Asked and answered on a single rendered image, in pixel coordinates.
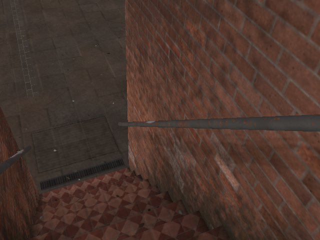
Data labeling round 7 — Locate stairs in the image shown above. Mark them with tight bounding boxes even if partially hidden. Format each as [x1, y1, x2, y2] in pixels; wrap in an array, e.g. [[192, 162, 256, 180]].
[[27, 167, 231, 240]]

